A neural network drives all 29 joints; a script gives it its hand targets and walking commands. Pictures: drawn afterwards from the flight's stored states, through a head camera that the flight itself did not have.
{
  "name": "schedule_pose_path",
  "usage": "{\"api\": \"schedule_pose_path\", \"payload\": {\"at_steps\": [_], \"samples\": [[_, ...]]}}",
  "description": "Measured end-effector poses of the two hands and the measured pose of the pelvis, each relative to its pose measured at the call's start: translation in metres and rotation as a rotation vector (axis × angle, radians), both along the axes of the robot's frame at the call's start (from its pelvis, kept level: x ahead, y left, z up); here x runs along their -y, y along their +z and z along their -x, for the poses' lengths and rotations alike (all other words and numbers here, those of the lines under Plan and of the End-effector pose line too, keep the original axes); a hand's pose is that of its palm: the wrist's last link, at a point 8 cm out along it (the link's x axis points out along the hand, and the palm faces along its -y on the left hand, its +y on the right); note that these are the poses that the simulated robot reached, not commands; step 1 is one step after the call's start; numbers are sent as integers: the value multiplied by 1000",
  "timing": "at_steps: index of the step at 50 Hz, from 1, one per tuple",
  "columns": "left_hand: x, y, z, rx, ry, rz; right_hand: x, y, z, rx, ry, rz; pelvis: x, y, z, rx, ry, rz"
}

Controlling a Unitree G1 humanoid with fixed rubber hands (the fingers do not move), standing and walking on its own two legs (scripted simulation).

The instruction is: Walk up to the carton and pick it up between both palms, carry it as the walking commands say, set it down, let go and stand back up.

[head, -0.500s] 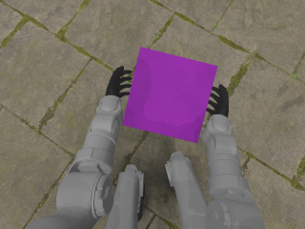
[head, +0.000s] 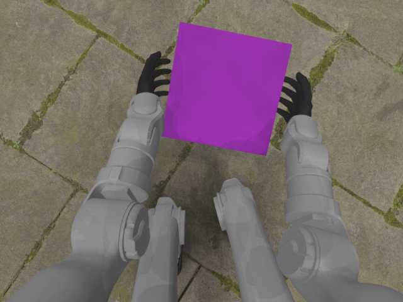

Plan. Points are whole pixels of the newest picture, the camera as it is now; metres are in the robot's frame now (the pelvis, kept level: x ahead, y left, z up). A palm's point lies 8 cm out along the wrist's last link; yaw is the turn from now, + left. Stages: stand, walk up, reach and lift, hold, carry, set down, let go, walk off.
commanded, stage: set down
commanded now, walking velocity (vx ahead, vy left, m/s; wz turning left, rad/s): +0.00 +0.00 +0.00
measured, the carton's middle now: (220, 95) +0.50 -0.11 -0.19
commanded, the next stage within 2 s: none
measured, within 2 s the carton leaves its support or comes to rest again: neither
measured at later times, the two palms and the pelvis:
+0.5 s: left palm (162, 93) +0.53 +0.02 -0.20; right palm (283, 119) +0.43 -0.25 -0.21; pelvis -0.01 -0.01 -0.06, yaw +0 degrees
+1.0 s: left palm (164, 104) +0.53 +0.02 -0.27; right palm (274, 117) +0.45 -0.25 -0.28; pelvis -0.04 -0.01 -0.11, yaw +1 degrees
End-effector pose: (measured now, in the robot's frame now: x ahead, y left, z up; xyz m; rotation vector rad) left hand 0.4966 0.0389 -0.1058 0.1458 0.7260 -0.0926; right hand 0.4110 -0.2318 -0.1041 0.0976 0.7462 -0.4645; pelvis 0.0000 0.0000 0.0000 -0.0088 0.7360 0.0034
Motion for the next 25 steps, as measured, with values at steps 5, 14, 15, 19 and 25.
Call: {"api": "schedule_pose_path", "payload": {"at_steps": [5, 14, 15, 19, 25], "samples": [[-2, -15, -6, -7, 6, -17, -1, -17, -8, -6, 9, -23, -1, -12, 2, -14, 5, 5], [12, -47, -17, 14, -22, -11, 11, -49, -13, 6, 2, -3, 5, -33, 7, -32, 8, 6], [14, -51, -18, 6, -20, -14, 13, -55, -13, -2, 2, -5, 6, -35, 7, -33, 9, 5], [16, -69, -20, -20, -18, -24, 15, -76, -13, -28, -4, -22, 8, -44, 8, -41, 3, -4], [20, -91, -30, 6, -43, -32, 16, -102, -16, -14, -5, -10, 10, -59, 12, -14, -3, -12]]}}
